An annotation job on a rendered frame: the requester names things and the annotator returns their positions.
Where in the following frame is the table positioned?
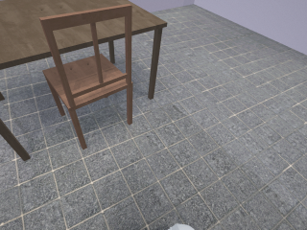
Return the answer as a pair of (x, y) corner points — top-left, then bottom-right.
(0, 0), (168, 162)

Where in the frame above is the chair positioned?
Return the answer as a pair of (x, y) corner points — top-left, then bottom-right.
(39, 4), (133, 150)

